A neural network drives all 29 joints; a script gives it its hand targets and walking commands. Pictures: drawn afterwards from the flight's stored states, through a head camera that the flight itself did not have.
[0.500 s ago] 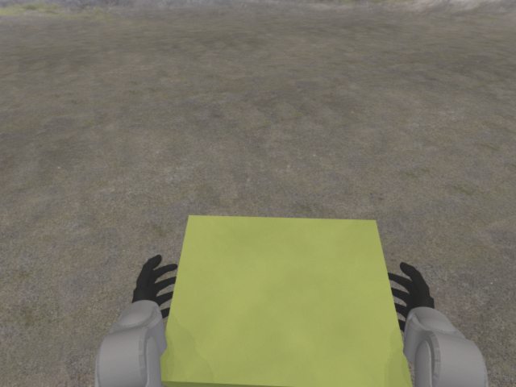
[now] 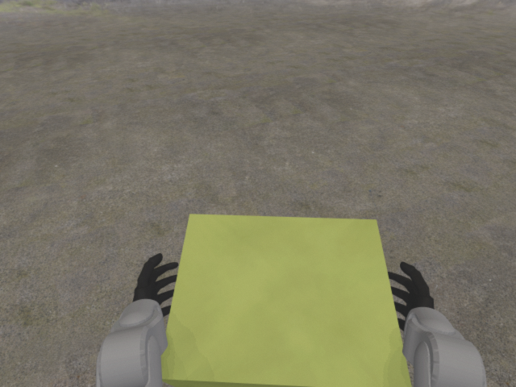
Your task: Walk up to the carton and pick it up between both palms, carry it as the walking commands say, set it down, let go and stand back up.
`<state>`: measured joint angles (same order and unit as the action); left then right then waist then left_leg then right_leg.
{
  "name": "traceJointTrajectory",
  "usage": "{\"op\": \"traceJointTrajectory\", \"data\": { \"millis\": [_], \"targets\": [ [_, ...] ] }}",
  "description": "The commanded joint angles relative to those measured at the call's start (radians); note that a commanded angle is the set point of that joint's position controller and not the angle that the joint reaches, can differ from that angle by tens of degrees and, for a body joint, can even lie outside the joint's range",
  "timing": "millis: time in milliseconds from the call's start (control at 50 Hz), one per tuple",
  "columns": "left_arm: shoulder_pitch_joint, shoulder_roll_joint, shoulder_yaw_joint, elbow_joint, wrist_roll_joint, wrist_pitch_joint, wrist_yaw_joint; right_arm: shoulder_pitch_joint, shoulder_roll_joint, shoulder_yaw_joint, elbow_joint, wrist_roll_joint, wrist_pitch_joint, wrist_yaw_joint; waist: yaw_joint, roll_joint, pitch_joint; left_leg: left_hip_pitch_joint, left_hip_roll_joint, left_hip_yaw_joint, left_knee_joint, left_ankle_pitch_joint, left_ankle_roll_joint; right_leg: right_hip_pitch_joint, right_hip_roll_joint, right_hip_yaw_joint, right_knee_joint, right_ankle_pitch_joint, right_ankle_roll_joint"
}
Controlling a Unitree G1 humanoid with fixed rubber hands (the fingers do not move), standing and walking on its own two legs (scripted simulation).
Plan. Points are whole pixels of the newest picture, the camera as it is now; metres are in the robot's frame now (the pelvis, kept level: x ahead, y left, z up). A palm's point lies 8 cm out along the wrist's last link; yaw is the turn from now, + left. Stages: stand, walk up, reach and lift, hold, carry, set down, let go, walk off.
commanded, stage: carry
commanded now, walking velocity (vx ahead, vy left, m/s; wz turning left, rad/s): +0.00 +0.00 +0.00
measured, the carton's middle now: (279, 307) +0.29 +0.00 +0.01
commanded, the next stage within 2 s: hold in 0.30 s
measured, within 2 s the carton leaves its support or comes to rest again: neither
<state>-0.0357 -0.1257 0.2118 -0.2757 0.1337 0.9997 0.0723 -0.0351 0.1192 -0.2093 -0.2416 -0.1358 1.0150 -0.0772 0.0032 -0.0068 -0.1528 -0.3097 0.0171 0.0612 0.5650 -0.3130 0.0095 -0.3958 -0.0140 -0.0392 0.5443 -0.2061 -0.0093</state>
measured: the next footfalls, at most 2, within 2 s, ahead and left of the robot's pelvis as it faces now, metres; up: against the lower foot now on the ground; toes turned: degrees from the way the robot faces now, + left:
none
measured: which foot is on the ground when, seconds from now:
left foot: down 0.00-1.00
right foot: down 0.00-1.00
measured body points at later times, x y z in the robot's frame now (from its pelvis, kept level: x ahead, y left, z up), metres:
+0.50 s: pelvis +0.00 +0.00 +0.01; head -0.01 -0.01 +0.46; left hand +0.27 +0.19 +0.02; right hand +0.26 -0.19 +0.01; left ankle -0.01 +0.11 -0.73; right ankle +0.04 -0.11 -0.73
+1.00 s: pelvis -0.01 -0.02 +0.01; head -0.02 -0.03 +0.46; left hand +0.29 +0.16 +0.02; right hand +0.28 -0.22 +0.01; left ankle -0.01 +0.11 -0.73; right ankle +0.04 -0.12 -0.73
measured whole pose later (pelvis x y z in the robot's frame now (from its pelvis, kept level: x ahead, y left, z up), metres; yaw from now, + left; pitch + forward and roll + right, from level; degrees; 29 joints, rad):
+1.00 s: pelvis -0.01 -0.02 +0.01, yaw +2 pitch -3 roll +0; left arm -0.31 -0.07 0.32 0.44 0.28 0.57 -0.06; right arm -0.23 0.09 -0.34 0.32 -0.26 0.64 -0.02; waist -0.03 0.01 0.01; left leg -0.14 0.00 -0.05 0.41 -0.22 0.00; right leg -0.19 0.03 -0.02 0.36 -0.12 -0.04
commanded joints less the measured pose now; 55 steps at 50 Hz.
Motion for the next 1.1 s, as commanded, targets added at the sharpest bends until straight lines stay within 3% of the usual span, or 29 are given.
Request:
{"op": "traceJointTrajectory", "data": {
  "millis": [0, 280, 300, 320, 360, 400, 420, 440, 460, 520, 580, 640, 700, 720, 760, 840, 920, 1000, 1080],
  "targets": [
    [-0.439, -0.727, -0.713, -0.067, -0.314, 0.003, -0.208, -0.526, 0.703, 0.697, -0.123, 0.31, -0.025, 0.204, 0.001, 0.005, -0.184, 0.05, 0.091, -0.074, -0.089, 0.134, 0.025, 0.12, -0.1, 0.071, -0.064, 0.154, -0.033],
    [-0.438, -0.724, -0.71, -0.069, -0.312, -0.005, -0.208, -0.521, 0.702, 0.697, -0.125, 0.309, -0.032, 0.203, 0.001, 0.004, -0.178, 0.052, 0.093, -0.069, -0.091, 0.128, 0.024, 0.122, -0.101, 0.069, -0.066, 0.152, -0.032],
    [-0.329, -0.373, -0.362, 0.281, -0.057, -0.102, -0.223, -0.427, 0.351, 0.346, 0.226, 0.052, -0.123, 0.217, 0.014, 0.09, 0.215, -0.017, -0.024, -0.067, -0.256, -0.081, 0.008, 0.318, 0.077, 0.067, -0.151, -0.054, -0.023],
    [-0.404, -0.321, -0.402, 0.625, -0.072, -0.167, -0.222, -0.48, 0.297, 0.376, 0.511, 0.077, -0.185, 0.215, -0.003, 0.098, 0.209, -0.033, -0.02, -0.073, -0.268, -0.075, 0.009, 0.352, 0.076, 0.07, -0.149, -0.029, -0.024],
    [-0.415, -0.387, -0.493, 0.432, -0.126, -0.301, -0.235, -0.477, 0.362, 0.49, 0.303, 0.137, -0.309, 0.229, 0.013, 0.067, 0.118, 0.007, -0.025, -0.101, -0.278, 0.017, 0.017, 0.395, 0.067, 0.075, -0.142, 0.064, -0.024],
    [-0.548, -0.629, -0.653, 0.222, -0.229, -0.364, -0.268, -0.587, 0.592, 0.65, 0.091, 0.234, -0.371, 0.251, 0.005, 0.005, -0.184, 0.117, -0.044, -0.121, -0.218, 0.296, 0.022, 0.483, 0.089, 0.076, -0.112, 0.291, -0.022],
    [-0.625, -0.723, -0.699, 0.151, -0.264, -0.385, -0.278, -0.668, 0.682, 0.713, 0.018, 0.276, -0.386, 0.26, 0.007, 0.009, -0.322, 0.16, -0.05, -0.132, -0.202, 0.446, 0.016, 0.543, 0.098, 0.082, -0.091, 0.422, -0.018],
    [-0.705, -0.746, -0.699, 0.085, -0.273, -0.398, -0.279, -0.769, 0.705, 0.748, -0.05, 0.309, -0.394, 0.266, 0.022, 0.03, -0.392, 0.175, -0.058, -0.138, -0.193, 0.514, 0.009, 0.581, 0.1, 0.087, -0.073, 0.479, -0.014],
    [-0.751, -0.77, -0.707, 0.079, -0.285, -0.407, -0.29, -0.833, 0.747, 0.751, -0.054, 0.315, -0.394, 0.276, 0.011, 0.029, -0.435, 0.193, -0.062, -0.132, -0.19, 0.544, 0.006, 0.596, 0.099, 0.093, -0.071, 0.515, -0.012],
    [-0.643, -0.741, -0.673, 0.182, -0.236, -0.381, -0.315, -0.714, 0.728, 0.692, 0.082, 0.243, -0.372, 0.298, 0.002, 0.032, -0.363, 0.2, -0.064, -0.125, -0.237, 0.469, 0.006, 0.556, 0.098, 0.079, -0.113, 0.445, -0.006],
    [-0.551, -0.689, -0.58, 0.382, -0.164, -0.341, -0.343, -0.624, 0.688, 0.596, 0.273, 0.168, -0.333, 0.313, 0.0, 0.012, -0.136, 0.123, -0.056, -0.119, -0.304, 0.289, 0.014, 0.518, 0.091, 0.07, -0.17, 0.299, -0.003],
    [-0.584, -0.625, -0.427, 0.56, -0.093, -0.318, -0.373, -0.654, 0.65, 0.453, 0.436, 0.1, -0.302, 0.328, 0.004, -0.007, 0.071, 0.032, -0.047, -0.105, -0.357, 0.069, 0.036, 0.495, 0.077, 0.074, -0.212, 0.097, 0.001],
    [-0.688, -0.651, -0.378, 0.608, -0.08, -0.326, -0.41, -0.705, 0.715, 0.38, 0.512, 0.071, -0.308, 0.346, -0.01, -0.013, 0.101, 0.008, -0.048, -0.101, -0.344, 0.01, 0.048, 0.484, 0.069, 0.091, -0.221, 0.009, 0.002],
    [-0.71, -0.791, -0.506, 0.534, -0.169, -0.347, -0.439, -0.663, 0.803, 0.459, 0.448, 0.11, -0.311, 0.348, -0.101, -0.083, 0.087, 0.054, -0.075, -0.132, -0.304, 0.097, 0.052, 0.536, 0.078, 0.117, -0.27, 0.08, 0.0],
    [-0.761, -0.787, -0.455, 0.545, -0.153, -0.363, -0.457, -0.722, 0.819, 0.445, 0.447, 0.112, -0.322, 0.355, -0.073, -0.058, 0.047, 0.049, -0.082, -0.121, -0.284, 0.127, 0.054, 0.55, 0.069, 0.127, -0.261, 0.105, 0.003],
    [-0.806, -0.753, -0.404, 0.647, -0.098, -0.422, -0.472, -0.811, 0.806, 0.412, 0.485, 0.11, -0.368, 0.365, -0.054, -0.004, -0.019, 0.001, -0.094, -0.106, -0.266, 0.081, 0.056, 0.544, 0.057, 0.129, -0.256, 0.054, 0.01],
    [-0.876, -0.805, -0.423, 0.622, -0.093, -0.502, -0.476, -0.907, 0.853, 0.48, 0.478, 0.142, -0.436, 0.395, -0.004, 0.017, -0.171, 0.003, -0.095, -0.116, -0.23, 0.114, 0.06, 0.535, 0.056, 0.129, -0.207, 0.097, 0.001],
    [-0.885, -0.826, -0.387, 0.695, -0.067, -0.539, -0.467, -0.97, 0.842, 0.482, 0.536, 0.145, -0.489, 0.419, 0.033, 0.013, -0.229, -0.033, -0.085, -0.128, -0.206, 0.078, 0.058, 0.461, 0.055, 0.12, -0.158, 0.076, -0.006],
    [-0.856, -0.825, -0.337, 0.8, -0.04, -0.548, -0.471, -0.919, 0.817, 0.398, 0.636, 0.092, -0.517, 0.422, 0.004, -0.008, -0.226, -0.093, -0.08, -0.137, -0.182, 0.083, 0.051, 0.378, 0.059, 0.111, -0.123, 0.108, -0.002]
  ]
}}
